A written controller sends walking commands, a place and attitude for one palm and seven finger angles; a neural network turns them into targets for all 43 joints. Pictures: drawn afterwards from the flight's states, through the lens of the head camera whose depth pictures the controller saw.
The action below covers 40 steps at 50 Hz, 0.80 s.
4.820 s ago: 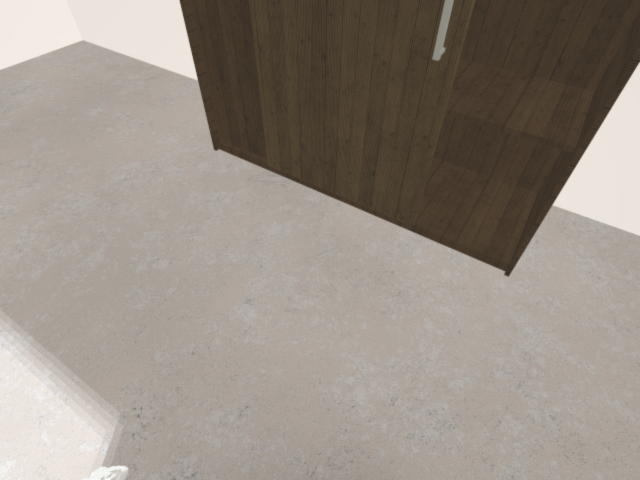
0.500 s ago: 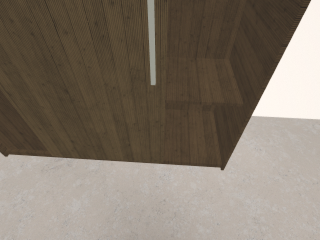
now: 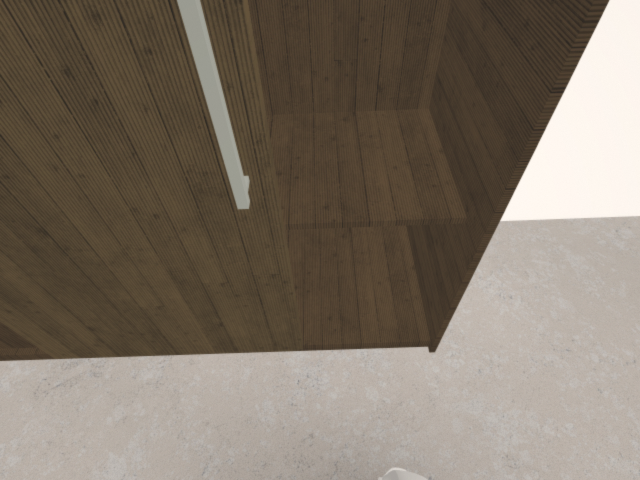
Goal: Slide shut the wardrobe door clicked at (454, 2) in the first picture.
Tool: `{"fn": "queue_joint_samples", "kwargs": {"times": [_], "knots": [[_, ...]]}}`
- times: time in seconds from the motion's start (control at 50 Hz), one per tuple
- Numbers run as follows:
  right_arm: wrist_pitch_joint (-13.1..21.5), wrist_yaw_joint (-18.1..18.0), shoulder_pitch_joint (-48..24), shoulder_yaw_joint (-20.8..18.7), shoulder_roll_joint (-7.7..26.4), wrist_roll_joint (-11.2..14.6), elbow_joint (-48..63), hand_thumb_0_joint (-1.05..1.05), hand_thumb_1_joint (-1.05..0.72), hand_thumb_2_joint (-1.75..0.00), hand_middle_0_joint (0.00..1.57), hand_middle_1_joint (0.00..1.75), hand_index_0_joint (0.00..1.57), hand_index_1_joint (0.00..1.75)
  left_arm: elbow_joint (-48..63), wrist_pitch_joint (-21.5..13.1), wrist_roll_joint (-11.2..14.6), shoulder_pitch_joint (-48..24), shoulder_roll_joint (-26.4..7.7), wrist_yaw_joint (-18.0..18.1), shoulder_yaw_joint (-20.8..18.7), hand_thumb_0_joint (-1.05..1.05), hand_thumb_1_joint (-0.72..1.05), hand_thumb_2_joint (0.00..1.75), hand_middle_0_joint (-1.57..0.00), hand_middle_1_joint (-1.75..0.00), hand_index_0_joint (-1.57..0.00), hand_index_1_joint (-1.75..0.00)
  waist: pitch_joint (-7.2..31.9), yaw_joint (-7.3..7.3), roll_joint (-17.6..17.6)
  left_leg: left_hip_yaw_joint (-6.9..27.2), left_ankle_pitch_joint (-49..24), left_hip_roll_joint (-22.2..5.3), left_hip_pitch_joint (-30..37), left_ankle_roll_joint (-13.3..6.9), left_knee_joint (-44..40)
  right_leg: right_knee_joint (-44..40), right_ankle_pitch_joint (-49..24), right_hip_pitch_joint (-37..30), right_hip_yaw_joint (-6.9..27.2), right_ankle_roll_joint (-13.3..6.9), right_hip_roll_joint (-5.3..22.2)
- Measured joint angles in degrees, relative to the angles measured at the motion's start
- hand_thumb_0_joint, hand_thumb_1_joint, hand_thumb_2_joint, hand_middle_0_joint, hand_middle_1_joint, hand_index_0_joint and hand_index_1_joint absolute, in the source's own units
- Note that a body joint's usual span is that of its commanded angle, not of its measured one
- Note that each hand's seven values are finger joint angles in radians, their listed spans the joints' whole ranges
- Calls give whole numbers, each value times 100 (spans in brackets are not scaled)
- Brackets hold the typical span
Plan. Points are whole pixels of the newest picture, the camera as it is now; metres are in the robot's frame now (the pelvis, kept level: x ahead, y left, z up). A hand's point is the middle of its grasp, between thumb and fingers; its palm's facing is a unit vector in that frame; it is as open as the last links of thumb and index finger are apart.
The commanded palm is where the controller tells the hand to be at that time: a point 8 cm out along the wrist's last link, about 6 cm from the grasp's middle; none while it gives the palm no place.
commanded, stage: come to a stop and stand still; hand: left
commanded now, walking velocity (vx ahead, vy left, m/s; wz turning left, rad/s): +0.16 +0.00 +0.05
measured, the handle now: (222, 108) +0.53 +0.15 +0.18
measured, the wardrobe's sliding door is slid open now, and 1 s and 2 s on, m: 0.41 0.41 0.41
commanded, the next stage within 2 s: look again from close up in 1.78 s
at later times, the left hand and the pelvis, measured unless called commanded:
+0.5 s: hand out of the picture +0.09 +0.19 -0.16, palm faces +0.07 -0.97 -0.21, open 7.3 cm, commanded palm none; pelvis +0.07 +0.00 +0.01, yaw +0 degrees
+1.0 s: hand out of the picture +0.09 +0.17 -0.15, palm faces +0.01 -0.98 -0.21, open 7.3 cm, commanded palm none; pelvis +0.03 -0.01 +0.01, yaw +1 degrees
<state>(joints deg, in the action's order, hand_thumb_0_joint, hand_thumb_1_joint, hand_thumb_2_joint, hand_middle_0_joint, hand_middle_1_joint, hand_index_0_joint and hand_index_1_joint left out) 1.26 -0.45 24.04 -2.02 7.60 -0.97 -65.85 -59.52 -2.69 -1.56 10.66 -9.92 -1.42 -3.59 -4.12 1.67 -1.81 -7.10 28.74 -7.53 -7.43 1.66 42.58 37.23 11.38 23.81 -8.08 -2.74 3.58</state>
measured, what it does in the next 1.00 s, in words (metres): steps on the spot: left foot, then right foot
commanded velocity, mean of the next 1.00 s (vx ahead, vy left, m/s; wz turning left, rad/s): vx -0.09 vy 0.01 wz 0.00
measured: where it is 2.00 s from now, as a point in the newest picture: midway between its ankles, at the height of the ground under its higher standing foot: outside the picture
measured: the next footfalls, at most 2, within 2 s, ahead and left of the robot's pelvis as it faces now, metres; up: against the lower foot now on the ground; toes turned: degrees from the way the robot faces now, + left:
left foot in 0.34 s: +0.14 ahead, +0.08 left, +0.00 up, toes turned +3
right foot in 0.64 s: +0.07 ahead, -0.15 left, +0.00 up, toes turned -1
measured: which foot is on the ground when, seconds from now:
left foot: up 0.00-0.32, down 0.34-1.00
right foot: down 0.00-0.38, up 0.40-0.62, down 0.64-1.00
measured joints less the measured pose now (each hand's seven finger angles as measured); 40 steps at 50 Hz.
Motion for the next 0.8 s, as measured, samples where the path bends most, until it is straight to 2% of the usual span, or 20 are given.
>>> {"fn": "queue_joint_samples", "kwargs": {"times": [0.02, 0.06, 0.1, 0.14, 0.22, 0.3, 0.34, 0.38, 0.42, 0.48, 0.52, 0.58, 0.62, 0.64, 0.66, 0.72, 0.76, 0.8], "knots": [[-57, 1, -66, -11, 41, 14, -22, 1, -91, -90, 20, 30, 20, 30, 7, -27, 17, -18, 43, 28, 18, 0, 92, 90, -19, -30, -20, -30, -8, -13, -52, 201, 81, 47, -347, -101, 796, 52, 170, -67, -60, -35, -37], [-105, -2, -241, -41, 118, 6, -10, 1, -91, -90, 20, 30, 20, 30, -1, -33, 35, 6, 126, 88, 56, 0, 92, 90, -19, -30, -20, -30, 25, -47, -101, 367, -210, 127, -973, -216, 1898, -174, 303, -316, -150, -69, -122], [-92, -15, -439, -65, 183, -17, 85, 1, -91, -90, 20, 30, 20, 30, -39, -41, 42, 73, 156, 196, 42, 0, 94, 90, -20, -30, -20, -30, 97, -56, -122, 366, -587, 136, -1439, -219, 2197, -586, 184, -596, -229, -56, -216], [-68, -50, -651, -61, 225, -19, 225, 1, -91, -90, 20, 30, 20, 30, -99, -34, 22, 153, 148, 252, 76, 0, 95, 90, -20, -30, -20, -30, 176, -54, -98, 291, -754, 154, -1705, -142, 1874, -941, 93, -815, -261, -96, -279], [-67, -113, -1084, -1, 262, 40, 458, 0, -91, -90, 19, 30, 19, 30, -223, 76, 3, 230, 164, 295, 191, 0, 95, 90, -20, -30, -20, -30, 230, -154, -55, 235, -902, 282, -1682, 7, 455, -1231, 66, -1067, -206, -87, -346], [-184, -121, -1437, -8, 290, 52, 622, 0, -92, -90, 19, 30, 19, 30, -232, 225, 17, 269, 200, 316, 211, 0, 94, 90, -20, -30, -21, -30, 164, -264, -34, 258, -1223, 410, -1388, 48, -505, -972, 313, -1155, -169, -15, -356], [-213, -104, -1531, -11, 280, 40, 706, 0, -92, -90, 19, 30, 19, 30, -197, 305, 29, 297, 186, 324, 193, 0, 93, 90, -20, -30, -21, -30, 131, -289, -3, 238, -1837, 423, -1164, -35, -923, -686, 516, -1130, -182, 41, -341], [-225, -103, -1622, 4, 199, 18, 770, 0, -92, -90, 19, 30, 19, 30, -148, 402, 47, 263, 110, 347, 166, 0, 92, 90, -20, -30, -21, -30, 51, -336, 191, 159, -1675, 535, -1091, -282, -920, -390, 643, -1048, -109, 125, -210], [-212, -125, -1699, 45, 131, 10, 850, 0, -92, -90, 19, 30, 19, 30, -86, 469, 67, 219, 38, 364, 159, 0, 92, 90, -20, -30, -21, -30, -14, -383, 310, 76, -1576, 602, -1056, -409, -1009, 344, 1343, -766, 169, 245, -193], [-227, -156, -1823, 72, 78, -15, 938, 0, -91, -90, 20, 30, 20, 30, -27, 510, 60, 153, -33, 359, 104, 0, 92, 90, -20, -30, -20, -30, -85, -375, 306, 46, -1727, 608, -1060, -442, -1216, 1677, 1779, -306, 583, 337, -301], [-242, -149, -1876, 74, 54, -16, 967, 0, -91, -90, 20, 30, 20, 30, 11, 519, 57, 148, -86, 350, 75, 0, 92, 90, -20, -30, -20, -30, -97, -361, 293, 32, -1838, 601, -1081, -431, -1327, 2052, 1759, -183, 715, 388, -307], [-257, -125, -1890, 50, 58, -18, 975, 0, -91, -90, 20, 30, 20, 30, 47, 549, 49, 181, -129, 337, 68, 0, 91, 90, -19, -30, -20, -30, -65, -319, 225, 31, -1959, 571, -1125, -388, -1430, 1713, 1760, -328, 737, 416, -230], [-297, -108, -1757, 40, 117, -28, 1124, 0, -91, -90, 20, 30, 20, 30, 224, 514, 33, 302, -191, 293, 220, 0, 91, 90, -19, -30, -20, -30, 14, -322, 136, 73, -1951, 524, -1291, -330, -1283, 709, 1530, -653, 738, 395, -209], [-317, -83, -1666, 20, 111, -23, 1228, 0, -91, -90, 20, 30, 20, 30, 400, 466, 5, 449, -269, 281, 247, 0, 91, 90, -19, -30, -20, -30, 133, -345, 246, 37, -1757, 589, -1517, -283, -1020, 6, 1269, -779, 904, 316, -117], [-342, -59, -1625, -13, 138, -17, 1320, 0, -91, -90, 20, 30, 20, 30, 490, 430, -29, 520, -296, 302, 252, 0, 91, 90, -20, -30, -20, -30, 161, -356, 266, 68, -1455, 610, -1730, -219, -679, -129, 914, -704, 971, 297, -102], [-394, -10, -1454, -138, 353, -8, 1456, 0, -91, -90, 20, 30, 20, 30, 557, 461, -67, 579, -163, 328, 312, 0, 91, 90, -19, -30, -20, -30, 98, -183, -109, 477, -949, 608, -1914, -173, 24, 197, 1017, -676, 739, 354, -297], [-362, -2, -1274, -157, 418, -4, 1459, 0, -91, -90, 20, 30, 20, 30, 624, 451, -56, 612, -142, 348, 297, 0, 91, 90, -20, -30, -20, -30, 130, -121, -121, 525, -1072, 663, -1753, -244, -30, 253, 1108, -729, 670, 373, -330], [-298, -14, -1135, -142, 415, -12, 1410, 0, -91, -90, 20, 30, 20, 30, 673, 467, -36, 548, -170, 365, 282, 0, 91, 90, -20, -30, -20, -30, 95, -111, 22, 509, -1410, 719, -1617, -379, -164, 287, 1139, -806, 688, 389, -287]]}}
